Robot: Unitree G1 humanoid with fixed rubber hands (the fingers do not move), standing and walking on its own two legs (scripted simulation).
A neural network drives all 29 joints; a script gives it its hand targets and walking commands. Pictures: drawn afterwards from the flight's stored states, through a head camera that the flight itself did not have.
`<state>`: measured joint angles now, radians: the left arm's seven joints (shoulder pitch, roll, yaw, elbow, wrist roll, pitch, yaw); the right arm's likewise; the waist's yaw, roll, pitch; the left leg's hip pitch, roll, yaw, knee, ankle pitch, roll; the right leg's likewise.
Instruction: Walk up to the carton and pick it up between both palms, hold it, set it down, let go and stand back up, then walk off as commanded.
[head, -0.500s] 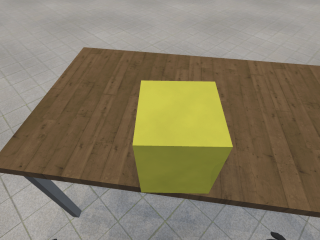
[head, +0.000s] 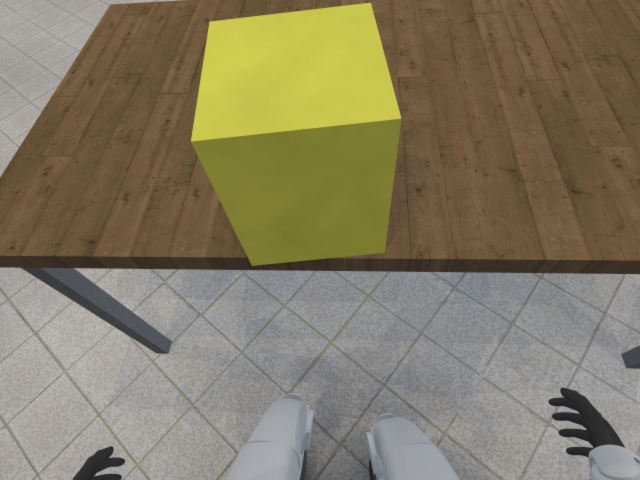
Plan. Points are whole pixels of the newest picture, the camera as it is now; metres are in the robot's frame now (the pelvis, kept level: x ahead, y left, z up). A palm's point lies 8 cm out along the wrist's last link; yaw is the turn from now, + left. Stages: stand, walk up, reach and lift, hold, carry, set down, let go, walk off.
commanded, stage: walk off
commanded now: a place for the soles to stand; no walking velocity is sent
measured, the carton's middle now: (305, 147) +0.51 +0.02 +0.08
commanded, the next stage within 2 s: none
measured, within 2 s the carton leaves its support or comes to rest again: neither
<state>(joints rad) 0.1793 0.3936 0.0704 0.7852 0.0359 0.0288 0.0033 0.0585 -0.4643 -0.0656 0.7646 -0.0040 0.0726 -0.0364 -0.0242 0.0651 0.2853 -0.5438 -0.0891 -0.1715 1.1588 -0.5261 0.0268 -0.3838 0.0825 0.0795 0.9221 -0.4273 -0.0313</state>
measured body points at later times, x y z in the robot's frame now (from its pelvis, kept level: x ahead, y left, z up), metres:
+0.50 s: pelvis -0.16 +0.03 +0.02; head -0.12 +0.08 +0.47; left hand -0.07 +0.38 -0.09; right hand -0.03 -0.30 -0.04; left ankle -0.15 +0.15 -0.69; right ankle -0.10 -0.11 -0.61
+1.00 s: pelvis -0.33 +0.01 +0.02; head -0.27 +0.00 +0.46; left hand -0.20 +0.35 -0.06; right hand -0.21 -0.31 -0.10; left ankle -0.35 +0.13 -0.65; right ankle -0.27 -0.11 -0.69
